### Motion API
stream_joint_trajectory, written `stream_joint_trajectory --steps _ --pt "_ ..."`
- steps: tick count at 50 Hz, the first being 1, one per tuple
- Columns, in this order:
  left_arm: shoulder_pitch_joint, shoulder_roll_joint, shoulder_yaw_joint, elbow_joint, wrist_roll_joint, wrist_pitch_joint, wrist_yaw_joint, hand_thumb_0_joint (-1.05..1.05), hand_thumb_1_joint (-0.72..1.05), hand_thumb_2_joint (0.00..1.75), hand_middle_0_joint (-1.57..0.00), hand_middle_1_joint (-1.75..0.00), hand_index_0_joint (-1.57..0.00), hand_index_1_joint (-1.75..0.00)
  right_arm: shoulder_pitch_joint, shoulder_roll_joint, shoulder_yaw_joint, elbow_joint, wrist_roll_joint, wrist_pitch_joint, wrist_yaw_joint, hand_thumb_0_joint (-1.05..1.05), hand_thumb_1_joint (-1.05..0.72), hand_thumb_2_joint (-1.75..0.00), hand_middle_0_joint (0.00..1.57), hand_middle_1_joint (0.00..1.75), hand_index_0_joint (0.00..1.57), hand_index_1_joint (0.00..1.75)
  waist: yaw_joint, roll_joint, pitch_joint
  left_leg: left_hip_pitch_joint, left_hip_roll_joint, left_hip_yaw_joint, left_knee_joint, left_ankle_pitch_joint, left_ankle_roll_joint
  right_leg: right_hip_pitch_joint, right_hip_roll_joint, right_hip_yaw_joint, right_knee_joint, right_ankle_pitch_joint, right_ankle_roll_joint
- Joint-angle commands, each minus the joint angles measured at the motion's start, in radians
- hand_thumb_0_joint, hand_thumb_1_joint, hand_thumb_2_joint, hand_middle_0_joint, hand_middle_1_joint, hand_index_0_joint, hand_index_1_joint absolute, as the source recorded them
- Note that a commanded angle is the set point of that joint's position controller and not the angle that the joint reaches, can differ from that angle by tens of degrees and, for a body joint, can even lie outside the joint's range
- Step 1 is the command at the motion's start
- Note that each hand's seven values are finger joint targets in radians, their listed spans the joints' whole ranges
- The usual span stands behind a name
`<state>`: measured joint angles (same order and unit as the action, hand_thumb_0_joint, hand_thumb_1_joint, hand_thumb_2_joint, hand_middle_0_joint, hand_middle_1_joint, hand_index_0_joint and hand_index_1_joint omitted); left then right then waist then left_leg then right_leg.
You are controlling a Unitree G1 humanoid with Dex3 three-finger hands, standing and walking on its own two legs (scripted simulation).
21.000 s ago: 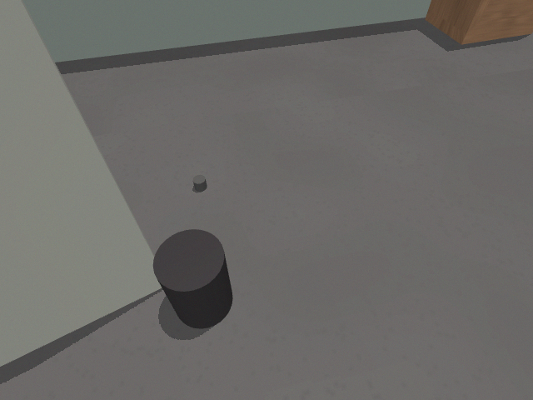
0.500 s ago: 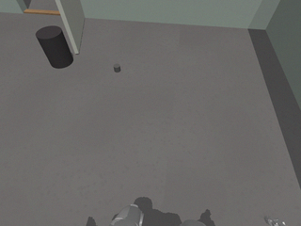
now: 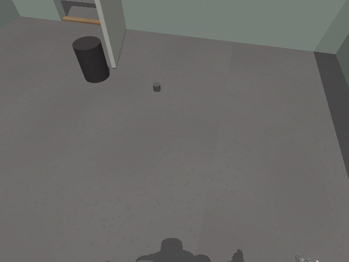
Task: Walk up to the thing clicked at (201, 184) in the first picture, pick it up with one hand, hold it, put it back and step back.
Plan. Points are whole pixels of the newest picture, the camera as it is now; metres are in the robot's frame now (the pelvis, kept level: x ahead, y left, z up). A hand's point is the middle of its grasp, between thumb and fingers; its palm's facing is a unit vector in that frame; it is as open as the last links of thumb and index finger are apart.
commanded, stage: walk up
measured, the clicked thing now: (156, 87) +1.55 +0.19 -0.72
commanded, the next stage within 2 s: stand in 0.40 s
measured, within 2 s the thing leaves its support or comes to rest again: neither
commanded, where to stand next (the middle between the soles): +0.07 -0.01 m, yaw -1 degrees
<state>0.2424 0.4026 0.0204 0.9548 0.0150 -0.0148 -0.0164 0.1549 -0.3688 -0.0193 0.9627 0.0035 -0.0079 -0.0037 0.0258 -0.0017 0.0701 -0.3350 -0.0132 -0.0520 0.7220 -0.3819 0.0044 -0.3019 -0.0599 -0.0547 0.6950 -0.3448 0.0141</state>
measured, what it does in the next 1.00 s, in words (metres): stands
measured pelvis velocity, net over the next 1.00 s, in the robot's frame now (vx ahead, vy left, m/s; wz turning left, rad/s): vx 0.02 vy -0.01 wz -0.01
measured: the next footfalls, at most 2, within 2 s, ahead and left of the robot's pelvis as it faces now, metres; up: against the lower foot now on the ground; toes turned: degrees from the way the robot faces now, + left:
none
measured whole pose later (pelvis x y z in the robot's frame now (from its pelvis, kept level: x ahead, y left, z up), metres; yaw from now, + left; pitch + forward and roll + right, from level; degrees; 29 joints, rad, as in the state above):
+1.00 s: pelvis +0.02 -0.01 +0.03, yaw -1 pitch -2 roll +0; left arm 0.09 0.36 0.00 1.15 0.00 -0.01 -0.01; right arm 0.06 -0.34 -0.01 1.17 0.00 -0.01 0.01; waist 0.01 -0.01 0.05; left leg -0.13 0.01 -0.04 0.32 -0.16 -0.02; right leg -0.12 -0.04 -0.06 0.32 -0.18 0.02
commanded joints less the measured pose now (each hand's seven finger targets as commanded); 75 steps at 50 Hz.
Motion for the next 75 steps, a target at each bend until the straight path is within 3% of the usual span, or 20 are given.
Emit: stream_joint_trajectory --steps 1,2,3,6,8,10,15,20,23,25,29,33,36,43,59,62,69,75 --pt "-0.122 0.234 0.043 -0.062 -0.008 -0.030 0.019 0.00 0.90 0.90 -0.20 -0.30 -0.20 -0.30 -0.007 -0.229 -0.054 -0.008 0.000 -0.035 -0.006 0.00 -0.90 -0.90 0.20 0.30 0.20 0.30 -0.050 -0.029 -0.046 0.107 0.059 -0.093 -0.206 0.157 0.041 -0.063 -0.143 0.167 -0.223 0.126 -0.089" --pt "-0.102 0.214 0.037 -0.044 -0.013 -0.028 0.017 0.00 0.90 0.90 -0.20 -0.30 -0.20 -0.30 -0.047 -0.236 -0.052 -0.013 -0.003 -0.041 -0.005 0.00 -0.90 -0.90 0.20 0.30 0.20 0.30 -0.025 -0.017 -0.055 0.082 0.096 -0.153 -0.244 0.163 0.058 -0.031 -0.091 0.115 -0.196 0.133 -0.060" --pt "-0.092 0.216 0.039 -0.029 -0.014 -0.027 0.014 0.00 0.90 0.90 -0.20 -0.30 -0.20 -0.30 -0.067 -0.242 -0.047 -0.011 0.000 -0.043 -0.003 0.00 -0.90 -0.90 0.20 0.30 0.20 0.30 -0.010 -0.039 -0.066 0.051 0.112 -0.162 -0.241 0.163 0.069 0.025 -0.064 0.087 -0.212 0.091 -0.048" --pt "-0.123 0.215 0.037 -0.008 -0.014 -0.033 0.017 0.00 0.90 0.90 -0.20 -0.30 -0.20 -0.30 -0.069 -0.224 -0.032 0.026 0.002 -0.042 -0.004 0.00 -0.90 -0.90 0.20 0.30 0.20 0.30 -0.015 -0.026 -0.100 0.059 0.084 -0.098 -0.225 0.328 0.047 0.132 -0.101 0.101 -0.238 0.211 -0.062" --pt "-0.132 0.217 0.034 0.010 -0.022 -0.032 0.019 0.00 0.90 0.90 -0.20 -0.30 -0.20 -0.30 -0.077 -0.223 -0.030 0.048 0.002 -0.041 -0.008 0.00 -0.90 -0.90 0.20 0.30 0.20 0.30 -0.013 0.003 -0.121 0.089 0.083 -0.093 -0.238 0.366 0.040 0.145 -0.108 0.091 -0.240 0.262 -0.064" --pt "-0.153 0.210 0.031 0.025 -0.024 -0.028 0.019 0.00 0.90 0.90 -0.20 -0.30 -0.20 -0.30 -0.086 -0.218 -0.027 0.063 0.002 -0.039 -0.008 0.00 -0.90 -0.90 0.20 0.30 0.20 0.30 -0.011 0.005 -0.124 0.098 0.091 -0.101 -0.264 0.373 0.041 0.163 -0.102 0.077 -0.256 0.247 -0.057" --pt "-0.189 0.191 0.024 0.059 -0.022 -0.020 0.016 0.00 0.90 0.90 -0.20 -0.30 -0.20 -0.30 -0.118 -0.224 -0.021 0.094 -0.003 -0.037 -0.007 0.00 -0.90 -0.90 0.20 0.30 0.20 0.30 -0.004 0.034 -0.132 0.098 0.116 -0.125 -0.338 0.357 0.043 0.211 -0.085 0.052 -0.298 0.192 -0.041" --pt "-0.209 0.175 0.019 0.100 -0.019 -0.015 0.015 0.00 0.90 0.90 -0.20 -0.30 -0.20 -0.30 -0.145 -0.206 -0.021 0.112 -0.007 -0.032 -0.003 0.00 -0.90 -0.90 0.20 0.30 0.20 0.30 -0.012 0.047 -0.095 0.117 0.125 -0.118 -0.408 0.306 0.023 0.199 -0.074 0.068 -0.351 0.153 -0.032" --pt "-0.221 0.179 0.018 0.111 -0.016 -0.018 0.016 0.00 0.90 0.90 -0.20 -0.30 -0.20 -0.30 -0.147 -0.208 -0.023 0.124 -0.006 -0.030 -0.002 0.00 -0.90 -0.90 0.20 0.30 0.20 0.30 -0.017 0.040 -0.095 0.144 0.124 -0.107 -0.422 0.310 0.013 0.204 -0.082 0.081 -0.380 0.179 -0.031" --pt "-0.225 0.183 0.017 0.118 -0.015 -0.024 0.018 0.00 0.90 0.90 -0.20 -0.30 -0.20 -0.30 -0.150 -0.205 -0.026 0.128 -0.005 -0.028 -0.001 0.00 -0.90 -0.90 0.20 0.30 0.20 0.30 -0.019 0.017 -0.110 0.157 0.124 -0.094 -0.413 0.364 0.011 0.223 -0.091 0.088 -0.393 0.221 -0.031" --pt "-0.222 0.182 0.016 0.132 -0.014 -0.026 0.020 0.00 0.90 0.90 -0.20 -0.30 -0.20 -0.30 -0.153 -0.204 -0.029 0.134 -0.004 -0.022 0.002 0.00 -0.90 -0.90 0.20 0.30 0.20 0.30 -0.028 0.021 -0.105 0.170 0.120 -0.083 -0.434 0.298 0.010 0.210 -0.087 0.089 -0.421 0.192 -0.024" --pt "-0.211 0.186 0.018 0.138 -0.013 -0.026 0.021 0.00 0.90 0.90 -0.20 -0.30 -0.20 -0.30 -0.165 -0.196 -0.029 0.137 -0.007 -0.022 0.002 0.00 -0.90 -0.90 0.20 0.30 0.20 0.30 -0.021 0.008 -0.110 0.197 0.125 -0.077 -0.442 0.323 0.009 0.202 -0.088 0.091 -0.428 0.210 -0.026" --pt "-0.214 0.187 0.019 0.139 -0.014 -0.021 0.021 0.00 0.90 0.90 -0.20 -0.30 -0.20 -0.30 -0.162 -0.191 -0.028 0.140 -0.009 -0.020 0.002 0.00 -0.90 -0.90 0.20 0.30 0.20 0.30 -0.023 0.009 -0.097 0.166 0.120 -0.073 -0.462 0.266 0.005 0.203 -0.084 0.089 -0.427 0.164 -0.026" --pt "-0.199 0.185 0.023 0.140 -0.011 -0.024 0.025 0.00 0.90 0.90 -0.20 -0.30 -0.20 -0.30 -0.152 -0.186 -0.028 0.145 -0.008 -0.023 -0.001 0.00 -0.90 -0.90 0.20 0.30 0.20 0.30 -0.023 0.004 -0.131 0.219 0.131 -0.062 -0.441 0.402 0.007 0.216 -0.088 0.088 -0.415 0.268 -0.027" --pt "-0.190 0.175 0.025 0.132 -0.012 -0.021 0.024 0.00 0.90 0.90 -0.20 -0.30 -0.20 -0.30 -0.143 -0.185 -0.020 0.146 -0.009 -0.022 -0.001 0.00 -0.90 -0.90 0.20 0.30 0.20 0.30 -0.017 0.005 -0.111 0.207 0.135 -0.055 -0.451 0.384 -0.001 0.224 -0.086 0.090 -0.425 0.272 -0.024" --pt "-0.197 0.174 0.025 0.130 -0.008 -0.020 0.025 0.00 0.90 0.90 -0.20 -0.30 -0.20 -0.30 -0.138 -0.183 -0.021 0.143 -0.010 -0.017 0.000 0.00 -0.90 -0.90 0.20 0.30 0.20 0.30 -0.023 -0.013 -0.095 0.203 0.130 -0.053 -0.451 0.330 -0.001 0.194 -0.082 0.091 -0.446 0.201 -0.023" --pt "-0.195 0.173 0.025 0.125 -0.011 -0.020 0.022 0.00 0.90 0.90 -0.20 -0.30 -0.20 -0.30 -0.129 -0.193 -0.019 0.144 -0.009 -0.023 -0.003 0.00 -0.90 -0.90 0.20 0.30 0.20 0.30 -0.026 0.021 -0.131 0.242 0.141 -0.043 -0.442 0.414 -0.001 0.216 -0.086 0.098 -0.425 0.314 -0.026" --pt "-0.188 0.166 0.024 0.131 -0.011 -0.018 0.023 0.00 0.90 0.90 -0.20 -0.30 -0.20 -0.30 -0.129 -0.195 -0.018 0.144 -0.009 -0.020 -0.003 0.00 -0.90 -0.90 0.20 0.30 0.20 0.30 -0.022 0.006 -0.112 0.222 0.139 -0.043 -0.447 0.383 -0.002 0.222 -0.080 0.089 -0.432 0.285 -0.022"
